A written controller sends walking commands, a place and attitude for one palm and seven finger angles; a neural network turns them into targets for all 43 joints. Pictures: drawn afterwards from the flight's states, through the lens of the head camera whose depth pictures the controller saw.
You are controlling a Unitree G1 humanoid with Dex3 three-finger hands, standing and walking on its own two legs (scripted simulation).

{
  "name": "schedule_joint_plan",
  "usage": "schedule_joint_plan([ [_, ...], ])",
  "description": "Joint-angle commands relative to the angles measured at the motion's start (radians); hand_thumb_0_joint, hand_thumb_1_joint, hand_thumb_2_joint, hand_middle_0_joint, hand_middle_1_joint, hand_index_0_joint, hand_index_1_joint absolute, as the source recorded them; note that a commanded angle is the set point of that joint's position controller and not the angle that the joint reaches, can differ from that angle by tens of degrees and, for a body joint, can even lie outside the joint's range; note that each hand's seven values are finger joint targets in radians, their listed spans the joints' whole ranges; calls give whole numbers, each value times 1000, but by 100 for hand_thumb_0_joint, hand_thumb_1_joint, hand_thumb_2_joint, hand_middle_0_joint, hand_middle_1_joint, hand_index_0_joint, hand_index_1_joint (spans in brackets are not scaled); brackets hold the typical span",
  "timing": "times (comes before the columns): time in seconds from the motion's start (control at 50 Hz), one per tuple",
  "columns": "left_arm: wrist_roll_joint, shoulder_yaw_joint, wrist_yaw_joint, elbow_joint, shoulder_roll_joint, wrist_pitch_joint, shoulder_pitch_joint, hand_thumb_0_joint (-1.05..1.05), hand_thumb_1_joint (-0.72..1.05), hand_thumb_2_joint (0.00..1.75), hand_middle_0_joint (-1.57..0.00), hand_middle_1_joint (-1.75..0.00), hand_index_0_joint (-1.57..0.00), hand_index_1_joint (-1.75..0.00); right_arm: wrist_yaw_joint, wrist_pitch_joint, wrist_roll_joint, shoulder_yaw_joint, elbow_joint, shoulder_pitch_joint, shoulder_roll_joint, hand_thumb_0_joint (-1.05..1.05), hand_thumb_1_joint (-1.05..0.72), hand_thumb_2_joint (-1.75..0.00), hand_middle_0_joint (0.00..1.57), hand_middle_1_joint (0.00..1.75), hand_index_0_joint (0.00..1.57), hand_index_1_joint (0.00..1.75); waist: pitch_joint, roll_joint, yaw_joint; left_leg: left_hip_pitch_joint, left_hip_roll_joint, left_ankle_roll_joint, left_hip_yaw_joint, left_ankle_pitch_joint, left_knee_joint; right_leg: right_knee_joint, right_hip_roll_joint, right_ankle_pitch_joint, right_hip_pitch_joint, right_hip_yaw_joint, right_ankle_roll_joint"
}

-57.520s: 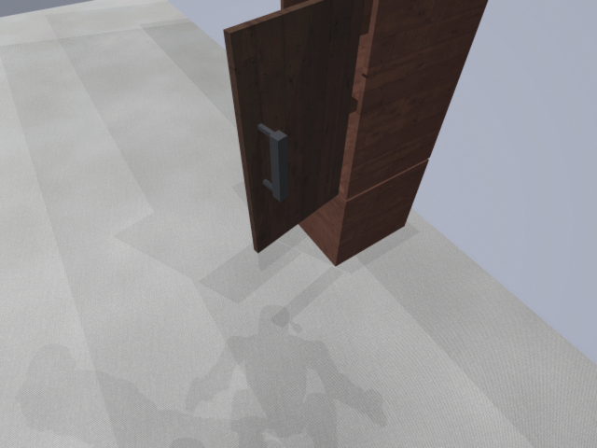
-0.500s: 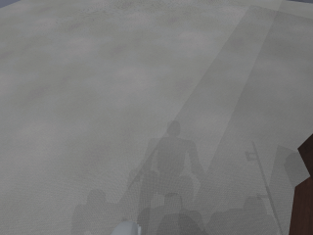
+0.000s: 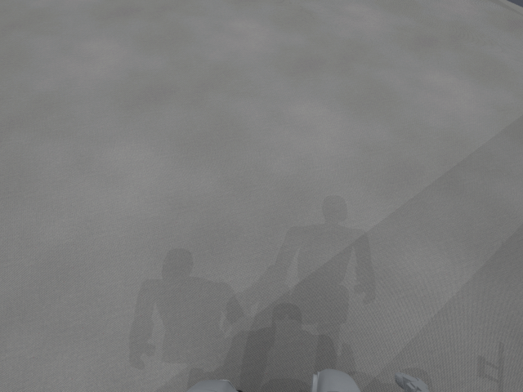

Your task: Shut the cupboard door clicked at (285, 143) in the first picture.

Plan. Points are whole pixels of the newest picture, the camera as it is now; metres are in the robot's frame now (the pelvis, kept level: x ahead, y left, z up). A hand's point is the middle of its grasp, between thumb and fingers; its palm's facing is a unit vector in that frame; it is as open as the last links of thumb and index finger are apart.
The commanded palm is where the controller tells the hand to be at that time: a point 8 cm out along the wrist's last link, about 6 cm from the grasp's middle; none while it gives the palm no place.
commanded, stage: walk to a spot facing it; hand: left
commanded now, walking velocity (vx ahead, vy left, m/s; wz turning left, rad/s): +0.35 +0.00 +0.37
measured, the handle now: out of the picture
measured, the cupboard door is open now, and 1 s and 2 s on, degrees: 27 27 27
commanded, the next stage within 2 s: turn to face it in 0.26 s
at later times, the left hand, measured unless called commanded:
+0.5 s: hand (202, 264) +0.35 +0.15 -0.15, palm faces +0.08 -0.98 -0.20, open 7.4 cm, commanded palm none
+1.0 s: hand (175, 284) +0.31 +0.20 -0.17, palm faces +0.04 -0.98 -0.17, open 7.4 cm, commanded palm none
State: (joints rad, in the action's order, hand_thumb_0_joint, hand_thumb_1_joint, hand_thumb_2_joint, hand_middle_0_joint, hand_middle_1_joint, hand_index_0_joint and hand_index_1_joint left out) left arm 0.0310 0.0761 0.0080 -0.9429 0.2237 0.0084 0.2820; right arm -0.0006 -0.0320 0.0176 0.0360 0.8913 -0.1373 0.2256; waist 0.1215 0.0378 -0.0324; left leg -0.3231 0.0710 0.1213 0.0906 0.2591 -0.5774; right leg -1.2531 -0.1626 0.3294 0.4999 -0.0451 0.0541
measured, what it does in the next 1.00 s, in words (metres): walks ahead: right foot, then left foot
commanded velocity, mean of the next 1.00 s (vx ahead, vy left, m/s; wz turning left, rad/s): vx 0.09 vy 0.00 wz -0.26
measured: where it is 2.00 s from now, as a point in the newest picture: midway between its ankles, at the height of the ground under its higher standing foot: (258, 354)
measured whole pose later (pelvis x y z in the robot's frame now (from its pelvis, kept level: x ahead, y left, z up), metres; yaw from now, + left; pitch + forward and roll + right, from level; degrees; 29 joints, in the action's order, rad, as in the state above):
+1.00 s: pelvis +0.29 +0.00 +0.01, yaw -6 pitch +0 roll -1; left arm 0.02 0.09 0.00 -0.95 0.22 0.06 0.29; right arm -0.04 0.01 0.02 0.01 0.88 -0.07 0.15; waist 0.06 0.06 -0.08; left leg -0.27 -0.01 0.03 0.05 0.28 -0.56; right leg -0.85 0.07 0.47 0.42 0.06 0.01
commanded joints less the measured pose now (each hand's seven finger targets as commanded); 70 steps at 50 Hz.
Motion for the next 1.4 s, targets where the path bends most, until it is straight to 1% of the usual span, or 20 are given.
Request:
schedule_joint_plan([
  [0.0,8,17,4,62,58,-13,65,0,90,90,-20,-30,-20,-30,-10,-33,-4,32,-18,-115,132,0,-90,-90,20,30,20,30,-124,-126,26,138,-248,31,-279,-186,352,65,10,-130,100,38,20],
  [0.28,-10,-9,8,197,57,-36,-322,0,90,90,-20,-30,-20,-30,-32,-36,4,34,100,-344,92,0,-90,-90,20,30,20,30,-51,-121,102,420,-266,53,-337,-721,245,470,82,-176,209,34,-11],
  [0.34,-17,-12,-1,184,58,-43,-244,0,90,90,-20,-30,-20,-30,-40,-31,2,37,108,-318,104,0,-90,-90,20,30,20,30,-107,-126,61,410,-248,16,-320,-891,152,619,126,-142,18,10,-46],
  [0.38,-12,-12,-12,113,66,-53,-44,0,90,90,-20,-30,-20,-30,-45,-33,-9,36,120,-305,96,0,-90,-90,20,30,20,30,-185,-92,-22,332,-209,-39,-269,-946,-13,753,163,-292,-278,-20,-72],
  [0.4,-6,-2,-20,63,102,-62,97,0,90,90,-20,-30,-20,-30,-41,-37,-20,35,122,-304,85,0,-90,-90,20,30,20,30,-266,-40,-75,182,-163,-65,-238,-797,-178,760,98,-516,-534,42,-109],
  [0.42,3,14,-33,20,174,-70,212,0,90,90,-20,-30,-20,-30,-33,-43,-27,33,119,-364,45,0,-90,-90,20,30,20,30,-381,159,-85,-36,-10,-98,-145,-257,-443,728,-142,-909,-777,329,-223],
  [0.44,-10,6,-30,3,181,-65,215,0,90,90,-20,-30,-20,-30,-44,-34,-27,31,127,-420,45,0,-90,-90,20,30,20,30,-406,168,-45,-88,37,-107,-133,365,-644,798,-308,-1048,-753,481,-336],
  [0.46,-17,3,-33,24,134,-57,139,0,90,90,-20,-30,-20,-30,-49,-22,-21,26,125,-382,31,0,-90,-90,20,30,20,30,-308,160,-27,-120,-24,-99,-181,362,-676,837,-271,-994,-656,468,-351],
  [0.52,-16,-14,-43,49,58,-51,-15,0,90,90,-20,-30,-20,-30,-33,6,-9,11,106,-255,-6,0,-90,-90,20,30,20,30,-117,25,36,-115,-110,-123,-142,216,-583,914,-140,-856,-333,283,-294],
  [0.58,-13,-6,-35,40,71,-50,-25,0,90,90,-20,-30,-20,-30,-24,40,0,5,104,-253,-36,0,-90,-90,20,30,20,30,-145,31,68,-63,-113,-152,-85,132,-466,935,-54,-786,-250,204,-240],
  [0.74,-5,28,-26,31,115,-21,41,0,90,90,-20,-30,-20,-30,-31,47,-6,21,-10,-27,23,0,-90,-90,20,30,20,30,-199,103,17,-140,-95,-182,-101,127,-285,907,-42,-604,-358,356,-249],
  [0.84,-8,44,-24,54,134,1,11,0,90,90,-20,-30,-20,-30,-41,35,-18,25,-32,-22,37,0,-90,-90,20,30,20,30,-188,126,31,69,-58,-169,-114,53,-9,839,-6,-510,-247,412,-202],
  [0.88,-21,35,-23,78,89,12,-5,0,90,90,-20,-30,-20,-30,-48,17,-13,34,-18,-88,102,0,-90,-90,20,30,20,30,-206,-43,63,324,-202,-141,-201,-65,221,716,124,-200,-39,321,-120],
  [0.9,-30,28,-13,92,49,14,15,0,90,90,-20,-30,-20,-30,-48,14,2,50,-35,-94,190,0,-90,-90,20,30,20,30,-204,-300,61,378,-450,-41,-441,-226,281,507,248,200,102,171,-60],
  [0.92,-18,30,-11,99,80,19,-16,0,90,90,-20,-30,-20,-30,-53,25,7,50,-45,-100,205,0,-90,-90,20,30,20,30,-167,-244,73,274,-544,46,-457,-333,281,306,206,301,79,109,-38],
  [0.94,-12,39,-5,97,89,25,24,0,90,90,-20,-30,-20,-30,-53,31,11,38,-68,-45,174,0,-90,-90,20,30,20,30,-154,-161,33,190,-518,67,-374,-267,292,199,177,242,47,110,-29],
  [1.04,-8,45,18,85,89,53,9,0,90,90,-20,-30,-20,-30,-55,24,8,21,-87,3,126,0,-90,-90,20,30,20,30,-114,-190,4,180,-380,12,-142,-445,256,52,139,90,70,65,14],
  [1.32,-11,14,30,153,80,41,-140,0,90,90,-20,-30,-20,-30,-31,32,11,61,-18,-130,205,0,-90,-90,20,30,20,30,-175,-268,57,268,-430,-22,19,-534,104,585,147,49,-149,-59,-33],
  [1.36,-7,23,24,123,127,27,-34,0,90,90,-20,-30,-20,-30,-22,34,-1,64,-25,-108,204,0,-90,-90,20,30,20,30,-214,-175,-7,161,-382,-97,85,-442,-73,817,140,-192,-370,-47,-59],
  [1.38,1,41,12,100,229,14,48,0,90,90,-20,-30,-20,-30,-16,36,-11,52,-50,-109,142,0,-90,-90,20,30,20,30,-260,75,-48,-59,-290,-159,138,-116,-279,884,-54,-456,-585,185,-124],
])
